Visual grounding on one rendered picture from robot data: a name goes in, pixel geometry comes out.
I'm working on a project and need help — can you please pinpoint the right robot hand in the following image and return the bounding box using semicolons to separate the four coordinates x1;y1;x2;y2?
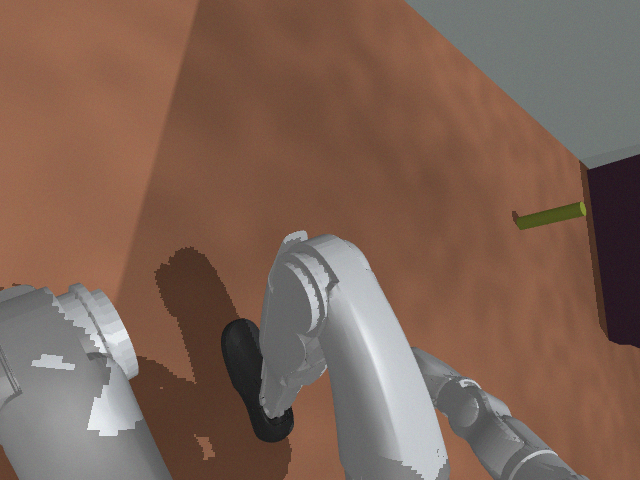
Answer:
411;347;462;409

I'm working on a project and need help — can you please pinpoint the right robot arm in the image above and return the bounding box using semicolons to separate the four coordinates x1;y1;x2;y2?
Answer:
437;376;590;480

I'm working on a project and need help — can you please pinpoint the right robot foot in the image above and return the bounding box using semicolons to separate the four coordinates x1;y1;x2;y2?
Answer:
221;319;294;443

